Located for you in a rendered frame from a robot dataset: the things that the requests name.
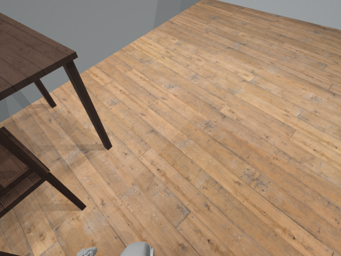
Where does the table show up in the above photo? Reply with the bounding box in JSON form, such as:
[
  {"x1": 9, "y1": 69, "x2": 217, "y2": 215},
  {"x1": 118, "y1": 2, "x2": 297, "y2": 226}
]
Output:
[{"x1": 0, "y1": 13, "x2": 112, "y2": 150}]

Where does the robot left thigh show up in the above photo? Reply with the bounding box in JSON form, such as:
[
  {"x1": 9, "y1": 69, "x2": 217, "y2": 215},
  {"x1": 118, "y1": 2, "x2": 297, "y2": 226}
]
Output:
[{"x1": 120, "y1": 242, "x2": 155, "y2": 256}]

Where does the chair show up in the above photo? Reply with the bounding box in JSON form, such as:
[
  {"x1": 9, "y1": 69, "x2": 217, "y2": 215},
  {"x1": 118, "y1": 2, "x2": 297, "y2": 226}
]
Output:
[{"x1": 0, "y1": 126, "x2": 86, "y2": 256}]

